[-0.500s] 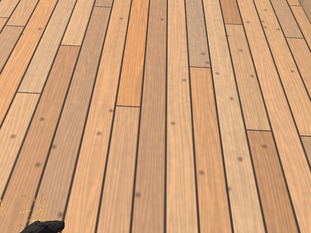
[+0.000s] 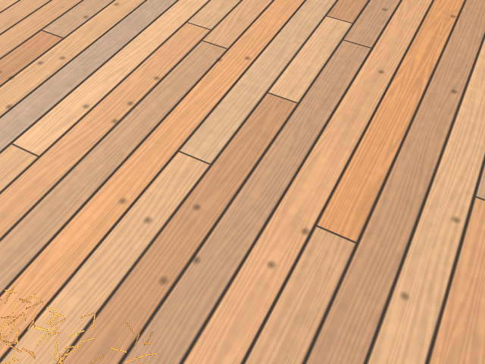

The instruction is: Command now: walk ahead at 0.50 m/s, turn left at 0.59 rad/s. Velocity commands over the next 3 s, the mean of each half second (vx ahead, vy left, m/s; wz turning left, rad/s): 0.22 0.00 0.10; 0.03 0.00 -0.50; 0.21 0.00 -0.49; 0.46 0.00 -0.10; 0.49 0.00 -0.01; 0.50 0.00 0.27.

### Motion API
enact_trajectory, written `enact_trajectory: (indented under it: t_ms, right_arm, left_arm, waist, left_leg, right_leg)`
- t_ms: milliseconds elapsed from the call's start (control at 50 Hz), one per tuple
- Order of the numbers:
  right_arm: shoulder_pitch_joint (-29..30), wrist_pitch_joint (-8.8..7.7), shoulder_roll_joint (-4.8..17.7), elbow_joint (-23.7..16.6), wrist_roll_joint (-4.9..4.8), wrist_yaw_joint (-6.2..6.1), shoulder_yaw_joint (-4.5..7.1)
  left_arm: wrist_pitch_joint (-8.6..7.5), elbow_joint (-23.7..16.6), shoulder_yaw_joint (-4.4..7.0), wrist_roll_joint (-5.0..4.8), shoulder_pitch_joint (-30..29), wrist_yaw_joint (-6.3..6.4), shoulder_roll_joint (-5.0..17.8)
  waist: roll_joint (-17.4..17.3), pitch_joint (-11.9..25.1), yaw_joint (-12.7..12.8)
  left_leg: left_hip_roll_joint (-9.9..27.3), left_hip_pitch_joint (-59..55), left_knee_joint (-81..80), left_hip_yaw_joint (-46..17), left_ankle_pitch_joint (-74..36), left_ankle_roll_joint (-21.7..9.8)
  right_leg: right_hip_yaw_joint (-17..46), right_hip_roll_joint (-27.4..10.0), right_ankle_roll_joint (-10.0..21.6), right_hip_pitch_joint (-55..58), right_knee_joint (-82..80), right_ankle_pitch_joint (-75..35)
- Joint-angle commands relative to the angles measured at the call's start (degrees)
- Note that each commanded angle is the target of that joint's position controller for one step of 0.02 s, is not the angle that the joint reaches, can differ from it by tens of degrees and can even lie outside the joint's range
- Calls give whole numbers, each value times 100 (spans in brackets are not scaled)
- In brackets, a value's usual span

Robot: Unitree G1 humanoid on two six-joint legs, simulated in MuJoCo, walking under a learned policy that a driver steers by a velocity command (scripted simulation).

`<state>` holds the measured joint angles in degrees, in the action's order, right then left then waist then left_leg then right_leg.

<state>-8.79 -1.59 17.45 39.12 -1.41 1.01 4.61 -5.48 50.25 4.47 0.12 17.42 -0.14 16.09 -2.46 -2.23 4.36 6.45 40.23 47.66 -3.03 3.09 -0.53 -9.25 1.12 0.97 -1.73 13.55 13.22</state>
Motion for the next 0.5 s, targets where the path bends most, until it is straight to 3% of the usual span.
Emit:
enact_trajectory:
  t_ms: [20, 60, 100, 120, 140, 160, 180, 200, 220, 240, 260, 280, 320, 340, 400, 500]
  right_arm:
    - [559, -86, 63, -562, 0, 119, -51]
    - [770, -78, 116, -723, 30, 183, -31]
    - [578, -67, 303, -793, 78, 235, 66]
    - [218, -73, 413, -729, 110, 240, 133]
    - [-567, -87, 622, -520, 116, 202, 265]
    - [-1163, -56, 970, -381, 150, 75, 376]
    - [-1143, -32, 1382, -418, 265, -66, 319]
    - [-1416, -40, 1093, -540, 310, -10, 197]
    - [-1242, -39, 856, -449, 297, 35, 147]
    - [-785, -79, 709, -361, 188, 47, 94]
    - [-419, -109, 476, -329, 168, 35, 10]
    - [-105, -129, 360, -290, 216, 32, -27]
    - [269, -211, 310, -198, 364, 31, -33]
    - [423, -248, 328, -160, 386, 10, -24]
    - [450, -207, 563, -12, 317, -138, 77]
    - [305, 16, 600, 186, 257, -311, 119]
  left_arm:
    - [-38, -393, 198, -57, -273, 40, 959]
    - [61, -361, 221, -103, -246, 65, 1055]
    - [160, -387, 267, -170, -273, 121, 1226]
    - [194, -365, 272, -214, -209, 143, 1264]
    - [215, -344, 227, -233, -222, 149, 1196]
    - [175, -371, 125, -110, -91, 128, 978]
    - [83, -501, -148, 266, 515, -13, 189]
    - [27, -203, -160, -58, 872, -101, 591]
    - [70, -289, -14, -315, 90, -108, 1004]
    - [119, -461, -48, -312, -306, -70, 891]
    - [208, -366, -55, -207, -393, 4, 801]
    - [335, -295, -39, -155, -196, 59, 765]
    - [531, -122, -35, -117, 258, 147, 592]
    - [578, -116, -31, -98, 313, 189, 547]
    - [645, -318, -18, -51, -99, 229, 550]
    - [755, -664, 36, -79, -707, 147, 587]
  waist:
    - [535, -90, 1]
    - [561, -207, -15]
    - [775, 43, -221]
    - [828, 310, -431]
    - [684, 719, -892]
    - [237, 1155, -1175]
    - [-1397, 1937, -585]
    - [-847, 3472, -945]
    - [-216, 2775, -1112]
    - [-93, 1867, -916]
    - [90, 1350, -713]
    - [-8, 1101, -435]
    - [-189, 990, -115]
    - [-261, 943, -45]
    - [-314, 837, -190]
    - [-291, 541, -448]
  left_leg:
    - [-61, -209, -689, 278, -494, -65]
    - [-197, -287, -1056, 464, -254, -149]
    - [-515, -798, -1225, 725, 246, -318]
    - [-737, -1441, -1380, 781, 381, -447]
    - [-928, -2606, -1881, 739, -210, -639]
    - [-481, -4087, -1970, 134, -1929, -878]
    - [1300, -6184, -1140, -1856, -5405, -1756]
    - [2122, -6500, -1643, -3127, -4610, -2511]
    - [1675, -5802, -1915, -2237, -4244, -2189]
    - [1359, -4988, -2127, -1575, -3543, -1860]
    - [1138, -4147, -2379, -1217, -3034, -1643]
    - [997, -3323, -2645, -865, -2767, -1540]
    - [853, -2328, -3050, -289, -2576, -1510]
    - [821, -2179, -3129, -68, -2526, -1497]
    - [890, -2374, -3293, 200, -1753, -1457]
    - [1128, -2807, -3489, 220, -30, -1422]
  right_leg:
    - [357, -1519, 798, -33, -504, -1852]
    - [152, -1583, 680, 227, -156, -2774]
    - [-18, -1608, 516, 461, 563, -4354]
    - [-15, -1576, 459, 393, 1153, -5019]
    - [-97, -1402, 306, 75, 2087, -4919]
    - [-175, -1107, 17, -957, 3403, -3485]
    - [29, -357, -329, -3066, 5564, 2720]
    - [1426, -160, -315, -3179, 6523, 3172]
    - [1526, -411, -296, -3387, 6522, 2671]
    - [1373, -602, -294, -3664, 6023, 2233]
    - [1346, -779, -347, -3460, 5647, 1921]
    - [1384, -873, -407, -2898, 5341, 1665]
    - [1268, -782, -544, -1981, 5011, 1185]
    - [1236, -754, -585, -1885, 4750, 1044]
    - [1127, -774, -569, -2145, 4193, 539]
    - [980, -804, -466, -2546, 3697, 527]
